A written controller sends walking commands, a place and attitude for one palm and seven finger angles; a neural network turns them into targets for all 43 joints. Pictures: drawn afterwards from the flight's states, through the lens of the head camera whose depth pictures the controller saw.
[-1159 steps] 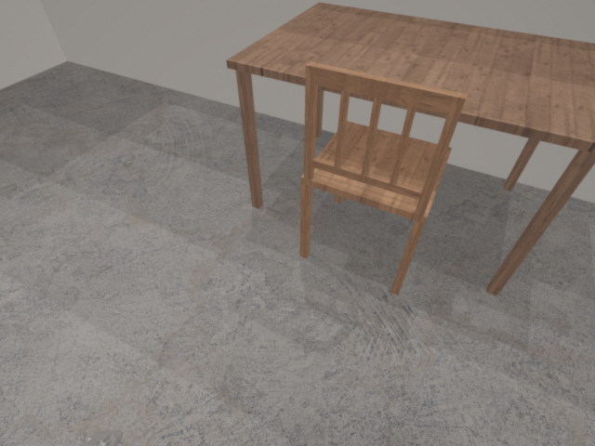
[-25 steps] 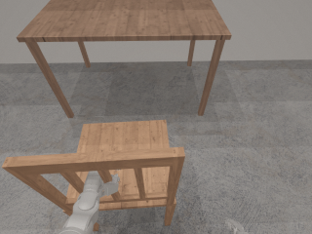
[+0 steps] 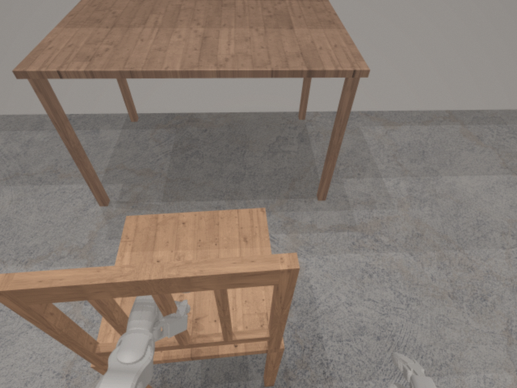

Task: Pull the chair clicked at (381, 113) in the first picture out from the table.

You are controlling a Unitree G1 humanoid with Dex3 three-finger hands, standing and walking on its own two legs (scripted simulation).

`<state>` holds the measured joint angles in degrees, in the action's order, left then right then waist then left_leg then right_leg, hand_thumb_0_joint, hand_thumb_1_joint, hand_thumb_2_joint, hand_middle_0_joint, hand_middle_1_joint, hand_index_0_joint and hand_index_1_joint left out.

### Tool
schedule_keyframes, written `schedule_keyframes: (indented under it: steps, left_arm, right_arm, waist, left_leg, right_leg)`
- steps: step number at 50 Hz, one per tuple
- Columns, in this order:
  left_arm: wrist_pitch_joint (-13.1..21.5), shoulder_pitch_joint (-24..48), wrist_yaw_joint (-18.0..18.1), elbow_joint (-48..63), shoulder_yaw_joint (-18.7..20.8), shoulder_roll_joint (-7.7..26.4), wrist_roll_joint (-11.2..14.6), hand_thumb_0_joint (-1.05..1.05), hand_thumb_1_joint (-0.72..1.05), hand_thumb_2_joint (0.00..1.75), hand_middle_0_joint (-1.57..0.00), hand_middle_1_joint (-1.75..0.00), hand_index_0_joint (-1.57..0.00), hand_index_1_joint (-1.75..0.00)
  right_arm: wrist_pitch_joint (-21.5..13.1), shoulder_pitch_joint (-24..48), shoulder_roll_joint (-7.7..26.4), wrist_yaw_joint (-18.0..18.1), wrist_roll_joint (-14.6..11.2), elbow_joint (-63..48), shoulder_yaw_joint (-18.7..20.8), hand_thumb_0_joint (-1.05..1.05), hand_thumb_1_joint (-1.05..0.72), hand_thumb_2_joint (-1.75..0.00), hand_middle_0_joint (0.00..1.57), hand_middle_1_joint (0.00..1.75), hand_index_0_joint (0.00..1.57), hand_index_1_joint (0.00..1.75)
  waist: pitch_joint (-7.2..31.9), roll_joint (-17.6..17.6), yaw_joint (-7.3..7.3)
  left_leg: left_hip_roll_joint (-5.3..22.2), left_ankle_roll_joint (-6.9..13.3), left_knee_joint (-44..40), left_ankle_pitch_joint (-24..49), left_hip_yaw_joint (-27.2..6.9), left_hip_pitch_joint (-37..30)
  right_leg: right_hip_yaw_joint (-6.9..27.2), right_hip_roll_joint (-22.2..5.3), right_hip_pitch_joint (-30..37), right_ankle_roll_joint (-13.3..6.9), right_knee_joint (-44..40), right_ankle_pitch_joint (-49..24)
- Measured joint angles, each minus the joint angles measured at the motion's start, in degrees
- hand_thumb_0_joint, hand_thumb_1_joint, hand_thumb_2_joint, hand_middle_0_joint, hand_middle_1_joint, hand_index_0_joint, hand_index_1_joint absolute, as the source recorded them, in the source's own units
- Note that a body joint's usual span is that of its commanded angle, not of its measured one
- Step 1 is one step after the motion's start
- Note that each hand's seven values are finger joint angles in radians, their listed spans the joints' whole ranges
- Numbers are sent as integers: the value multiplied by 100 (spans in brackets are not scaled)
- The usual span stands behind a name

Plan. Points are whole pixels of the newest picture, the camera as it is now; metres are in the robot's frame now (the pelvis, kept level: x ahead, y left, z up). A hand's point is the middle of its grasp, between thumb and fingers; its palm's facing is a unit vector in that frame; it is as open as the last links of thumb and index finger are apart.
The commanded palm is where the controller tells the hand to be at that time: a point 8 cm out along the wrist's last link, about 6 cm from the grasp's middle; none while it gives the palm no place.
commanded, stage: open the thumb and straighten the fingers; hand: left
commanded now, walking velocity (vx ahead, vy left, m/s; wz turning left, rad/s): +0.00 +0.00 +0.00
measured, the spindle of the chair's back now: (173, 318) +0.26 +0.16 -0.11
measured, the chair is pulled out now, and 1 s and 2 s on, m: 0.66 0.66 0.65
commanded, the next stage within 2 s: draw the fingers out of the gap in 0.66 s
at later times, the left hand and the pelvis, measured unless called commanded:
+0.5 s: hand (175, 310) +0.27 +0.15 -0.08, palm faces +0.01 -0.99 -0.14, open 15.5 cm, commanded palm +0.25 +0.21 -0.05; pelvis +0.03 +0.01 -0.04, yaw +1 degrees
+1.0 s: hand (163, 342) +0.21 +0.16 -0.08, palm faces +0.04 -0.99 -0.15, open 17.5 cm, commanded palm +0.19 +0.22 -0.05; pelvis +0.04 +0.01 -0.05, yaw +2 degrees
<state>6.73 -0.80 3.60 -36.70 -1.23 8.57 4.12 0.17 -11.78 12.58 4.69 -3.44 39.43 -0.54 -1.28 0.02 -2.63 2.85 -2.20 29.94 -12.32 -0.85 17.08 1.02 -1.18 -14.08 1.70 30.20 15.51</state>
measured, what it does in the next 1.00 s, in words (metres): stands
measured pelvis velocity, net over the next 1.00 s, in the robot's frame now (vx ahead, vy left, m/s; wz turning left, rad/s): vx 0.04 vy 0.01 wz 0.04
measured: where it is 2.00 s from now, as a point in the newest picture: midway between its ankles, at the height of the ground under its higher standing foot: outside the picture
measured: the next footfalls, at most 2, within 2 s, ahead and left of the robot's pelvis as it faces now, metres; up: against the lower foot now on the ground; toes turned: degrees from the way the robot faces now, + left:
none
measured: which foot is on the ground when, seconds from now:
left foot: down 0.00-1.00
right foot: down 0.00-1.00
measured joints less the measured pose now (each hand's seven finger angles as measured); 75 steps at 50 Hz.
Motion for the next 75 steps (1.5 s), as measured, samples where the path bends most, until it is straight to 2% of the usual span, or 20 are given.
schedule_keyframes:
  steps: [2, 5, 8, 12, 17, 22, 27, 31, 38, 45, 53, 60, 75]
  left_arm:
    - [19, -133, -98, 296, 44, 49, 57, 4, 65, 81, -37, -136, -50, -145]
    - [-8, -328, -151, 776, -1, 121, 4, 3, 51, 74, -40, -137, -50, -145]
    - [-155, -452, -135, 1173, -116, 143, -62, 2, 30, 62, -42, -138, -50, -144]
    - [-488, -529, -94, 1409, -11, 120, -14, 1, -4, 45, -43, -134, -48, -138]
    - [-823, -777, -101, 1909, 18, 131, 87, 0, -33, 30, -38, -116, -41, -117]
    - [-1003, -1117, -158, 2500, -153, 98, 44, 0, -46, 24, -29, -87, -30, -87]
    - [-1264, -1225, -199, 2611, -9, 143, -38, -1, -51, 21, -18, -53, -19, -53]
    - [-1375, -1456, -220, 2949, 56, 249, 14, -1, -53, 20, -10, -29, -10, -29]
    - [-1415, -1785, -223, 3364, 12, 286, -9, -1, -54, 20, -3, -8, -3, -8]
    - [-1552, -2236, -241, 3763, 39, 284, 26, -1, -54, 20, -1, -2, -1, -2]
    - [-1469, -3045, -206, 4289, -122, 284, -18, -1, -54, 20, -2, 0, -1, 0]
    - [-1395, -3438, -165, 4668, -252, 311, -78, -1, -54, 20, -3, -1, -1, 0]
    - [-1459, -4156, -152, 5212, -406, 301, -133, -1, -54, 20, -1, 0, -1, 0]
  right_arm:
    - [-87, -33, -19, -88, -30, -77, -14, 1, -90, -90, 21, 30, 20, 30]
    - [-205, -71, 18, -178, -19, -212, 7, 1, -90, -90, 21, 30, 20, 30]
    - [-294, -81, 99, -221, 6, -318, 49, 1, -90, -90, 21, 30, 20, 30]
    - [-320, -40, 164, -201, 40, -385, 53, 1, -90, -90, 21, 30, 20, 30]
    - [-414, -69, 159, -126, 67, -497, 49, 1, -90, -90, 21, 30, 20, 30]
    - [-490, -98, 163, -83, 94, -633, 45, 1, -90, -90, 21, 30, 20, 30]
    - [-390, -57, 152, -61, 122, -794, 20, 1, -90, -90, 21, 30, 20, 30]
    - [-374, -77, 154, -43, 126, -928, 39, 1, -90, -90, 21, 30, 20, 30]
    - [-359, -138, 186, 15, 136, -987, 65, 1, -90, -90, 21, 30, 20, 30]
    - [-280, -206, 113, 33, 111, -1043, 89, 1, -90, -90, 21, 30, 20, 30]
    - [-311, -254, 20, 95, 100, -1111, 99, 1, -90, -90, 21, 30, 20, 30]
    - [-392, -191, -10, 129, 83, -1201, 72, 1, -90, -90, 21, 30, 20, 30]
    - [-423, -227, -60, 204, 58, -1395, 41, 1, -90, -90, 21, 30, 20, 30]
  waist:
    - [56, 43, -44]
    - [126, 13, -60]
    - [199, -106, -51]
    - [335, -214, -18]
    - [492, -250, 26]
    - [658, -268, 39]
    - [756, -197, 41]
    - [770, -184, 24]
    - [855, -228, 11]
    - [931, -234, -14]
    - [1036, -246, 13]
    - [1055, -277, 52]
    - [1167, -312, 107]
  left_leg:
    - [-33, 7, 245, -98, -36, 270]
    - [-59, 12, 629, -274, -56, 664]
    - [-95, 34, 980, -445, -67, 1017]
    - [-137, 67, 1328, -645, -36, 1377]
    - [-167, 82, 1627, -860, -51, 1643]
    - [-176, 74, 1857, -1058, -106, 1780]
    - [-160, 50, 2039, -1205, -127, 1906]
    - [-137, 26, 2156, -1286, -180, 1980]
    - [-131, 14, 2324, -1377, -255, 2113]
    - [-117, 11, 2432, -1407, -254, 2204]
    - [-130, 21, 2609, -1439, -305, 2316]
    - [-149, 28, 2829, -1451, -374, 2502]
    - [-156, 43, 3125, -1509, -414, 2757]
  right_leg:
    - [-28, -30, -265, 5, 276, 140]
    - [-34, -52, -639, 18, 641, 315]
    - [-33, -85, -965, 48, 960, 479]
    - [8, -127, -1333, 88, 1319, 684]
    - [-2, -157, -1578, 101, 1607, 909]
    - [-56, -165, -1663, 100, 1780, 1099]
    - [-73, -150, -1785, 78, 1968, 1254]
    - [-123, -123, -1824, 55, 2044, 1327]
    - [-193, -111, -1902, 48, 2155, 1411]
    - [-185, -96, -1995, 42, 2260, 1436]
    - [-229, -100, -2066, 52, 2400, 1469]
    - [-284, -106, -2205, 56, 2582, 1488]
    - [-307, -101, -2428, 71, 2846, 1544]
